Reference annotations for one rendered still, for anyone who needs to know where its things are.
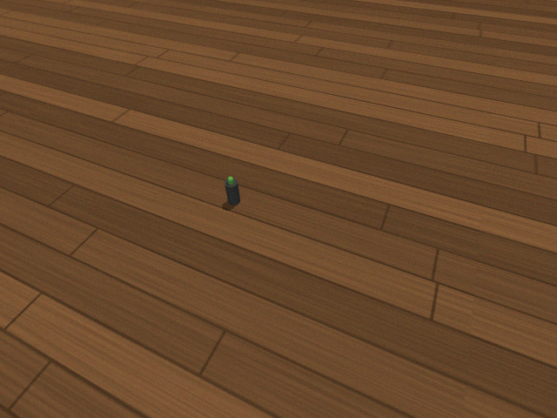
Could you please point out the bottle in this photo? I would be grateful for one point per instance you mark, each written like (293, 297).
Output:
(231, 186)

